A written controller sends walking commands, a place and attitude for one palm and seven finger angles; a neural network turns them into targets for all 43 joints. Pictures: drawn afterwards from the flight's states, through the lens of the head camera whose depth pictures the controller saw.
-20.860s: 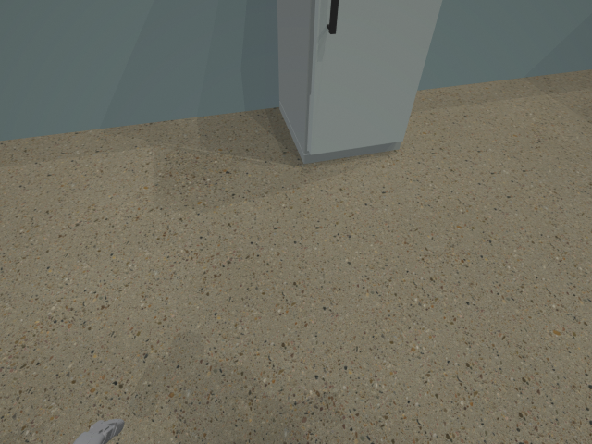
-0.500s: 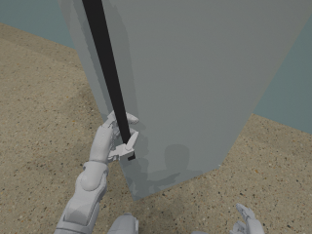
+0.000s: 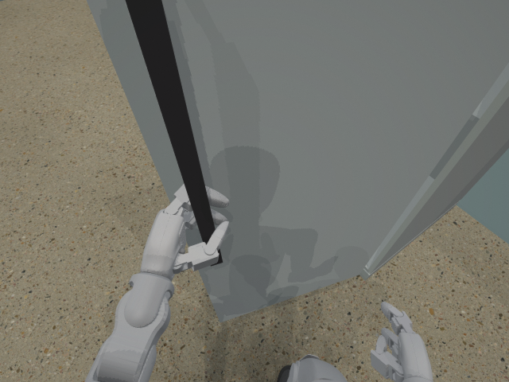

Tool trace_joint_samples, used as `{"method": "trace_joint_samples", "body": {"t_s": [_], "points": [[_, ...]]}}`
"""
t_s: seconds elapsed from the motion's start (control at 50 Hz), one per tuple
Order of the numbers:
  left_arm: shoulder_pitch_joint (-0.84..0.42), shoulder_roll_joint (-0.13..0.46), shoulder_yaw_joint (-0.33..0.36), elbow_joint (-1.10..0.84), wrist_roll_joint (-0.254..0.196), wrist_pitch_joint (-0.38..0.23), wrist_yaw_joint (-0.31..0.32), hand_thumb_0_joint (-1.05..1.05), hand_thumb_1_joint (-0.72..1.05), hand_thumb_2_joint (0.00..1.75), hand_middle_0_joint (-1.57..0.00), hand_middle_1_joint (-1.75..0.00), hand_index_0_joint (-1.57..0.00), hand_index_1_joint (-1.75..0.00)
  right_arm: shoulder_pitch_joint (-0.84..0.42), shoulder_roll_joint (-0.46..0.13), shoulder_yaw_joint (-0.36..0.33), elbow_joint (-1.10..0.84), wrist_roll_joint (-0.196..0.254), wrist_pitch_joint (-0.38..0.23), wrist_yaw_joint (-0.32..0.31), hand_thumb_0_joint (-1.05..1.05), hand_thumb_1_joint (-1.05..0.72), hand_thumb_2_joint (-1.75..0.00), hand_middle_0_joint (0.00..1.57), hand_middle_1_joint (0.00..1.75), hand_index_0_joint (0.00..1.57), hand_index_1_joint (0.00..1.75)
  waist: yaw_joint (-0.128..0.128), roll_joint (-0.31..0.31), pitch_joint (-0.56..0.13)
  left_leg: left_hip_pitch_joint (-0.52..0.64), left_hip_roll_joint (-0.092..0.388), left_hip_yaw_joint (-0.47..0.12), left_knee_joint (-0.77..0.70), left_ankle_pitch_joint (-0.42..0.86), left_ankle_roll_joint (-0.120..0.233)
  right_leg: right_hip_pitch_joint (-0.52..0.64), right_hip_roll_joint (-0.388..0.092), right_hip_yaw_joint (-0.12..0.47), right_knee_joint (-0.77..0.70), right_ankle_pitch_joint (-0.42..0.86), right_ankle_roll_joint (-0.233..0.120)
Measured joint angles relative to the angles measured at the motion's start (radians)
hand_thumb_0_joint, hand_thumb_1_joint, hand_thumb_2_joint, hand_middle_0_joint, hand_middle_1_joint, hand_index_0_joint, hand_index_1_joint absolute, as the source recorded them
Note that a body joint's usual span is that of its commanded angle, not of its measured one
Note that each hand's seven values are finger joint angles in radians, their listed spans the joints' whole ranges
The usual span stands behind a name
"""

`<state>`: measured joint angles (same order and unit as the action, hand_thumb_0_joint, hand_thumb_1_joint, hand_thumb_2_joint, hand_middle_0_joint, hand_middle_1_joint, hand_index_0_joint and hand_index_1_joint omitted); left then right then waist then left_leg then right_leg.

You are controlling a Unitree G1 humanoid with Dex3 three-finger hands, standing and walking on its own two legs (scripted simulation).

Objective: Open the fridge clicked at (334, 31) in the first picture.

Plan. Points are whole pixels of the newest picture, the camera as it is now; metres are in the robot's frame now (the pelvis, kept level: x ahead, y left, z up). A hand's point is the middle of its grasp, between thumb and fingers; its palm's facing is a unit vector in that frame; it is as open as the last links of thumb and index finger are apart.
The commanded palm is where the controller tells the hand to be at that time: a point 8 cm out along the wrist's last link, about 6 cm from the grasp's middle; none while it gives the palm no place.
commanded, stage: walk backward, drawing the door open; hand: left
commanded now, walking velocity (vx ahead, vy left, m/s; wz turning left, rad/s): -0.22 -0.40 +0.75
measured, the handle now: (186, 153) +0.34 +0.08 +0.21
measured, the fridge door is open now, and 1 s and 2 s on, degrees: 73 81 82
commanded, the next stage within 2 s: stop walking and hold the door back in 0.20 s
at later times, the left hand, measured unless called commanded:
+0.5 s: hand (271, 322) +0.18 -0.01 +0.09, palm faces +0.30 -0.93 -0.21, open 6.3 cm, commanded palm +0.18 +0.06 +0.08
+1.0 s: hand (251, 276) +0.24 +0.01 +0.10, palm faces +0.54 -0.79 -0.28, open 5.8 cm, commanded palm +0.18 +0.08 +0.08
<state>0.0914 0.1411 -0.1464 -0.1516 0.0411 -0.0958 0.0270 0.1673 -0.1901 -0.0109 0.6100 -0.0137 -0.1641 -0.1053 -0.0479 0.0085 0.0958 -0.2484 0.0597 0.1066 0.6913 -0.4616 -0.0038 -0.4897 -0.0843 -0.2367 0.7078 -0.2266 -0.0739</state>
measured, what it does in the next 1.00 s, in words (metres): steps to the right, turning left: right foot, then left foot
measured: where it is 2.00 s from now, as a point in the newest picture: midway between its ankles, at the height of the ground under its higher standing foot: outside the picture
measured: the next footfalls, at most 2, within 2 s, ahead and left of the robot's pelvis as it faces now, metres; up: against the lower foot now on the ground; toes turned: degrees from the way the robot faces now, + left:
right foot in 0.24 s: +0.11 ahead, -0.27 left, +0.00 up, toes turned +8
left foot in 0.50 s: -0.11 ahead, -0.16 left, +0.00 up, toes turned +28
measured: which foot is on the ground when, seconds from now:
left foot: down 0.00-0.22, up 0.24-0.48, down 0.50-0.74, up 0.76-1.00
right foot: down 0.00-0.00, up 0.02-0.22, down 0.24-0.50, up 0.52-0.72, down 0.74-1.00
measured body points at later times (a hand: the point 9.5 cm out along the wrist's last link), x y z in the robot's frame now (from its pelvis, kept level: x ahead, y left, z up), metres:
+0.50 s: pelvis -0.08 -0.23 +0.01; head -0.05 -0.22 +0.45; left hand +0.16 +0.04 +0.10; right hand +0.18 -0.40 -0.08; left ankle -0.15 -0.18 -0.71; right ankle +0.07 -0.28 -0.71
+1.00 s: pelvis -0.09 -0.32 +0.03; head +0.00 -0.36 +0.47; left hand +0.20 +0.05 +0.11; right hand +0.09 -0.55 -0.13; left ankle -0.15 -0.12 -0.60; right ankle -0.01 -0.37 -0.71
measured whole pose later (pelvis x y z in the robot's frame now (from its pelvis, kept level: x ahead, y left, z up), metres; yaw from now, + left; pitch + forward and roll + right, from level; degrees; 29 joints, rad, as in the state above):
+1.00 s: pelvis -0.09 -0.32 +0.03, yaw +24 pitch -1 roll +7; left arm -0.64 0.32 0.28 0.96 -0.05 -0.13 0.04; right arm 0.23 -0.33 -0.01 0.76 0.04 -0.04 -0.09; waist -0.11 0.02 0.17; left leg -0.56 0.03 -0.01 1.14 -0.30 -0.06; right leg -0.32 -0.11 -0.05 0.56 -0.22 -0.05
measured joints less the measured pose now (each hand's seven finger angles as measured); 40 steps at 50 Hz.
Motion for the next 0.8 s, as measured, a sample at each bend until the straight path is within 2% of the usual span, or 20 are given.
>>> {"method": "trace_joint_samples", "body": {"t_s": [0.02, 0.06, 0.12, 0.18, 0.22, 0.24, 0.26, 0.28, 0.34, 0.4, 0.46, 0.5, 0.52, 0.56, 0.62, 0.66, 0.72, 0.74, 0.76, 0.8], "points": [[-0.018, 0.010, 0.002, -0.005, 0.002, -0.016, -0.003, 0.00, 0.60, 0.76, -0.40, -1.35, -0.36, -1.40, -0.001, 0.009, -0.005, -0.005, -0.007, -0.009, -0.001, 0.01, -0.91, -0.90, 0.20, 0.30, 0.20, 0.30, -0.003, -0.012, 0.011, -0.015, 0.001, -0.022, -0.004, 0.026, 0.001, -0.045, 0.002, 0.016, 0.085, -0.071, 0.035], [-0.044, 0.030, 0.014, 0.012, 0.025, -0.048, -0.008, -0.01, 0.59, 0.76, -0.41, -1.36, -0.35, -1.40, -0.003, 0.035, 0.006, 0.012, -0.018, 0.002, 0.001, 0.01, -0.91, -0.90, 0.20, 0.30, 0.19, 0.30, 0.006, -0.044, 0.063, -0.023, 0.006, -0.063, 0.029, 0.042, -0.038, -0.093, 0.037, 0.108, 0.276, -0.159, 0.095], [-0.042, 0.034, 0.022, 0.032, 0.036, -0.052, -0.018, -0.02, 0.59, 0.76, -0.42, -1.36, -0.34, -1.40, 0.025, 0.045, 0.023, 0.037, -0.026, 0.009, 0.023, 0.01, -0.91, -0.90, 0.20, 0.30, 0.20, 0.30, 0.013, -0.002, 0.084, -0.025, 0.057, -0.163, -0.044, 0.112, -0.093, -0.133, 0.068, 0.161, 0.420, -0.168, 0.126], [-0.033, 0.020, 0.027, 0.030, 0.015, -0.044, -0.019, -0.02, 0.60, 0.76, -0.40, -1.33, -0.33, -1.40, 0.043, 0.023, 0.024, 0.053, -0.008, 0.000, 0.044, 0.01, -0.90, -0.90, 0.21, 0.30, 0.20, 0.30, 0.039, 0.073, 0.100, -0.040, 0.115, -0.251, -0.108, 0.170, -0.107, -0.047, 0.053, 0.193, 0.201, -0.104, 0.120], [-0.014, 0.035, 0.041, 0.004, 0.004, -0.033, -0.013, -0.02, 0.59, 0.77, -0.40, -1.32, -0.32, -1.40, 0.058, 0.024, 0.024, 0.059, 0.011, -0.001, 0.049, 0.01, -0.90, -0.90, 0.21, 0.30, 0.20, 0.30, 0.056, 0.068, 0.080, -0.079, 0.122, -0.278, -0.076, 0.137, -0.084, 0.068, 0.018, 0.215, -0.020, -0.065, 0.109], [-0.006, 0.046, 0.060, -0.015, 0.004, -0.029, -0.006, -0.03, 0.58, 0.77, -0.41, -1.33, -0.31, -1.40, 0.051, 0.027, 0.026, 0.068, 0.019, 0.002, 0.050, 0.01, -0.90, -0.90, 0.21, 0.30, 0.20, 0.30, 0.069, 0.044, 0.068, -0.120, 0.112, -0.274, 0.004, 0.059, -0.067, 0.076, -0.001, 0.222, -0.067, -0.015, 0.094], [-0.008, 0.037, 0.080, -0.023, 0.006, -0.024, 0.001, -0.03, 0.57, 0.77, -0.41, -1.33, -0.31, -1.40, 0.021, 0.016, 0.021, 0.085, 0.025, 0.007, 0.048, 0.01, -0.90, -0.90, 0.21, 0.30, 0.20, 0.30, 0.072, 0.048, 0.081, -0.163, 0.098, -0.277, 0.140, -0.026, -0.052, 0.050, 0.003, 0.216, -0.023, 0.001, 0.092], [-0.009, 0.028, 0.094, -0.027, 0.009, -0.012, 0.010, -0.04, 0.57, 0.78, -0.42, -1.34, -0.31, -1.40, -0.011, 0.004, 0.012, 0.102, 0.024, 0.010, 0.041, 0.01, -0.90, -0.90, 0.21, 0.30, 0.20, 0.30, 0.064, 0.053, 0.097, -0.201, 0.073, -0.268, 0.279, -0.085, -0.042, 0.039, 0.003, 0.205, 0.011, -0.002, 0.091], [-0.008, 0.024, 0.115, -0.009, 0.001, 0.000, 0.020, -0.03, 0.58, 0.77, -0.42, -1.35, -0.31, -1.40, -0.067, -0.015, -0.015, 0.109, 0.024, 0.032, 0.024, 0.01, -0.90, -0.90, 0.21, 0.30, 0.20, 0.30, 0.029, 0.044, 0.117, -0.238, 0.014, -0.132, 0.492, -0.156, -0.035, 0.054, -0.017, 0.165, 0.000, 0.004, 0.076], [-0.047, 0.046, 0.104, 0.057, -0.014, 0.003, 0.018, -0.03, 0.58, 0.77, -0.41, -1.36, -0.33, -1.40, -0.074, -0.029, -0.013, 0.095, 0.026, 0.044, 0.006, 0.01, -0.91, -0.90, 0.21, 0.30, 0.20, 0.30, 0.016, 0.014, 0.089, -0.173, -0.034, -0.006, 0.389, -0.149, -0.026, 0.062, -0.038, 0.116, -0.048, 0.042, 0.058], [-0.134, 0.057, 0.079, 0.166, -0.029, 0.018, 0.018, -0.03, 0.57, 0.77, -0.41, -1.36, -0.37, -1.40, -0.058, -0.046, 0.003, 0.082, 0.021, 0.067, -0.004, 0.01, -0.91, -0.90, 0.20, 0.30, 0.19, 0.30, 0.025, -0.009, 0.027, -0.062, -0.077, 0.032, 0.184, -0.126, -0.001, 0.049, -0.041, 0.057, -0.088, 0.075, 0.039], [-0.206, 0.058, 0.065, 0.250, -0.039, 0.023, 0.022, -0.03, 0.57, 0.78, -0.41, -1.37, -0.39, -1.40, -0.043, -0.061, 0.016, 0.064, 0.017, 0.084, -0.007, 0.01, -0.91, -0.90, 0.20, 0.30, 0.19, 0.30, 0.038, -0.013, -0.022, 0.037, -0.087, 0.018, -0.042, -0.088, 0.031, 0.009, -0.025, 0.033, -0.069, 0.051, 0.048], [-0.251, 0.063, 0.061, 0.300, -0.043, 0.020, 0.026, -0.03, 0.58, 0.78, -0.41, -1.37, -0.40, -1.40, -0.045, -0.060, 0.021, 0.059, 0.016, 0.092, -0.010, 0.01, -0.91, -0.90, 0.20, 0.30, 0.19, 0.30, 0.046, -0.026, -0.021, 0.035, -0.090, 0.015, -0.073, -0.011, 0.050, -0.019, -0.021, 0.049, -0.013, -0.032, 0.077], [-0.328, 0.054, 0.062, 0.412, -0.051, 0.015, 0.046, -0.02, 0.58, 0.79, -0.41, -1.37, -0.40, -1.40, -0.043, -0.061, 0.030, 0.053, 0.017, 0.104, -0.007, 0.01, -0.91, -0.90, 0.20, 0.30, 0.19, 0.30, 0.063, -0.018, -0.004, 0.037, -0.080, 0.011, -0.076, 0.074, 0.064, -0.067, 0.005, 0.098, 0.191, -0.137, 0.105], [-0.407, 0.049, 0.067, 0.570, -0.043, 0.022, 0.048, -0.03, 0.57, 0.78, -0.40, -1.35, -0.40, -1.40, -0.013, -0.057, 0.035, 0.053, 0.033, 0.124, 0.002, 0.01, -0.91, -0.90, 0.20, 0.30, 0.19, 0.30, 0.051, 0.056, -0.022, 0.039, -0.048, -0.035, -0.134, 0.135, 0.056, -0.094, 0.032, 0.116, 0.385, -0.162, 0.116], [-0.477, 0.057, 0.069, 0.678, -0.052, 0.023, 0.034, -0.03, 0.57, 0.78, -0.40, -1.35, -0.40, -1.40, 0.016, -0.048, 0.041, 0.058, 0.048, 0.140, 0.002, 0.01, -0.91, -0.90, 0.20, 0.30, 0.19, 0.30, 0.061, 0.085, -0.028, 0.042, -0.031, -0.057, -0.169, 0.163, 0.043, -0.049, 0.038, 0.119, 0.323, -0.161, 0.123], [-0.589, 0.078, 0.088, 0.823, -0.069, 0.026, 0.021, -0.03, 0.58, 0.79, -0.41, -1.35, -0.41, -1.40, 0.060, -0.027, 0.061, 0.072, 0.061, 0.156, 0.000, 0.01, -0.91, -0.90, 0.20, 0.30, 0.20, 0.30, 0.093, 0.082, -0.028, 0.026, -0.017, -0.060, -0.137, 0.158, 0.010, 0.102, 0.043, 0.113, 0.050, -0.147, 0.125], [-0.624, 0.093, 0.101, 0.861, -0.068, 0.025, 0.016, -0.02, 0.58, 0.80, -0.41, -1.36, -0.42, -1.40, 0.076, -0.016, 0.066, 0.076, 0.063, 0.159, 0.002, 0.01, -0.90, -0.90, 0.21, 0.30, 0.20, 0.30, 0.097, 0.056, -0.035, -0.003, -0.026, -0.054, -0.085, 0.130, 0.009, 0.159, 0.031, 0.131, -0.054, -0.144, 0.109], [-0.656, 0.103, 0.130, 0.893, -0.066, 0.020, 0.016, -0.02, 0.58, 0.80, -0.42, -1.36, -0.42, -1.40, 0.071, -0.013, 0.068, 0.088, 0.064, 0.164, 0.007, 0.01, -0.90, -0.90, 0.21, 0.30, 0.20, 0.30, 0.097, 0.045, -0.031, -0.049, -0.030, -0.060, 0.015, 0.063, 0.009, 0.152, 0.030, 0.141, -0.069, -0.083, 0.081], [-0.682, 0.108, 0.201, 0.927, -0.072, 0.021, 0.030, -0.02, 0.60, 0.81, -0.42, -1.37, -0.41, -1.40, 0.039, -0.031, 0.052, 0.119, 0.056, 0.175, 0.010, 0.01, -0.90, -0.90, 0.21, 0.30, 0.20, 0.30, 0.065, 0.068, 0.011, -0.138, -0.049, -0.118, 0.252, -0.006, -0.005, 0.133, 0.037, 0.137, -0.020, -0.066, 0.034]]}}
